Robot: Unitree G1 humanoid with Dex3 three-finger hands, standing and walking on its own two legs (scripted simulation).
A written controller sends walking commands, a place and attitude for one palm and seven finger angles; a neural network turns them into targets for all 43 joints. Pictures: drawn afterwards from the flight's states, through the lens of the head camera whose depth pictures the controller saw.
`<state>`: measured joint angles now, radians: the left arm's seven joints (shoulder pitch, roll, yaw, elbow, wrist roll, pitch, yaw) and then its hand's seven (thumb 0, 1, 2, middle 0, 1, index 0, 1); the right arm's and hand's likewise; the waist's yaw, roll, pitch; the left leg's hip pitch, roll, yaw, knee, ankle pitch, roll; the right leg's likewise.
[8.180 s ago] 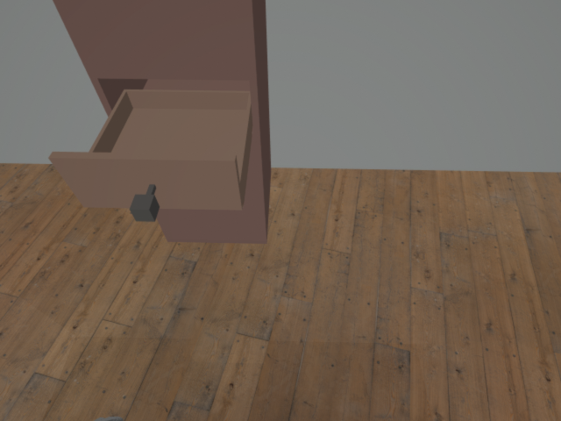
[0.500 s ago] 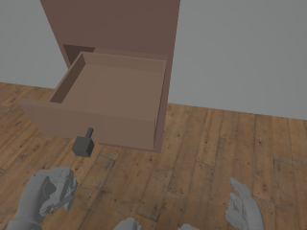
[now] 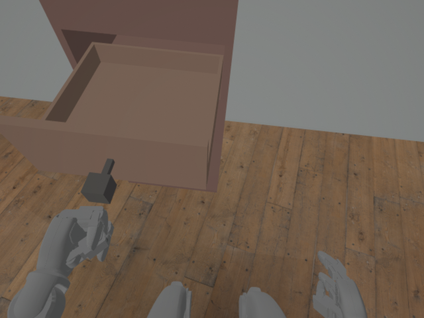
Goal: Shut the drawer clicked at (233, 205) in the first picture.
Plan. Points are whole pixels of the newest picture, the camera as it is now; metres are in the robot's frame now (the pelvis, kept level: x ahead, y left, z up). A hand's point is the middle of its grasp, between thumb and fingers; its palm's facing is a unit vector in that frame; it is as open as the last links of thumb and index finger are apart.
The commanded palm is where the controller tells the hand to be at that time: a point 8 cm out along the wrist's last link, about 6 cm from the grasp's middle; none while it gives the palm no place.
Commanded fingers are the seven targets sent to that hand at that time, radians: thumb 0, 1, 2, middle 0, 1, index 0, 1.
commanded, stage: bring the fist close to the handle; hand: left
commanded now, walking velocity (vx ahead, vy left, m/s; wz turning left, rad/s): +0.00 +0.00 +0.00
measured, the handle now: (103, 178) +0.36 +0.23 +0.02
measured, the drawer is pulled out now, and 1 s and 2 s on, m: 0.30 0.29 0.15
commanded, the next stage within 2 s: push the drawer shut in 0.56 s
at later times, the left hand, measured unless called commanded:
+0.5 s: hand (110, 232) +0.26 +0.19 +0.02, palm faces -0.08 -1.00 -0.05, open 3.3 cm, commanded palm +0.25 +0.25 +0.02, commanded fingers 0.00 0.90 0.90 -1.40 -1.60 -1.40 -1.60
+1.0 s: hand (109, 220) +0.28 +0.20 +0.02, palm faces -0.09 -0.99 -0.05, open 3.1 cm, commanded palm +0.29 +0.25 +0.02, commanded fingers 0.00 0.90 0.90 -1.40 -1.60 -1.40 -1.60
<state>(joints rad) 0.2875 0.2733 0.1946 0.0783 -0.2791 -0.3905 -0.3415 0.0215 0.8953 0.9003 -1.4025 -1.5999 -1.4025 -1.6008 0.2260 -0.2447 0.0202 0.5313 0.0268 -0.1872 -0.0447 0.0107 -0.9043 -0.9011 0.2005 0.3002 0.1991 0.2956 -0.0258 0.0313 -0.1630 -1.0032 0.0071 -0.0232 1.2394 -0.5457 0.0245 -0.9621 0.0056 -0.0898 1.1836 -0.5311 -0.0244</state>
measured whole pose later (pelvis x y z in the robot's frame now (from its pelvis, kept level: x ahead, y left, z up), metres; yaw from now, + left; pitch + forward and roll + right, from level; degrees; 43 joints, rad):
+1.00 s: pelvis +0.00 +0.00 -0.02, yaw +0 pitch +21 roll -3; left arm 0.09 0.30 0.22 0.21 -0.28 -0.39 -0.36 0.00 0.86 0.93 -1.40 -1.60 -1.40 -1.60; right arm 0.20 -0.27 0.03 0.55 0.03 -0.14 -0.05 0.01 -0.91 -0.90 0.20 0.30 0.20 0.30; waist -0.02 0.03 -0.17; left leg -1.12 0.00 -0.04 1.31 -0.56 0.03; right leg -1.07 0.00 -0.10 1.25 -0.55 -0.02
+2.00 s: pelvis +0.00 +0.00 -0.02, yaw -1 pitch +24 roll -3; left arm -0.52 0.40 0.31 0.80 -0.20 -0.42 -0.36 -0.01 0.83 0.91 -1.40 -1.60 -1.40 -1.60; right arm 0.26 -0.27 0.04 0.61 0.02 -0.03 -0.03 0.01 -0.91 -0.90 0.20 0.30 0.20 0.30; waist -0.09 0.02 -0.15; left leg -1.16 0.02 -0.01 1.29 -0.55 0.03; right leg -1.13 0.02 -0.08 1.23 -0.52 -0.02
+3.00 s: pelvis -0.01 +0.01 -0.03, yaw -3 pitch +29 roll -5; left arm -0.97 0.60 0.41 1.17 -0.07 -0.40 -0.32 0.06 0.82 0.90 -1.40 -1.60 -1.40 -1.60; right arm 0.32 -0.28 0.07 0.63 -0.02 0.04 0.00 0.00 -0.91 -0.90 0.20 0.30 0.20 0.30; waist -0.21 0.04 -0.13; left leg -1.33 0.04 -0.03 1.37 -0.55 0.04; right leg -1.28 0.04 -0.09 1.27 -0.50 -0.02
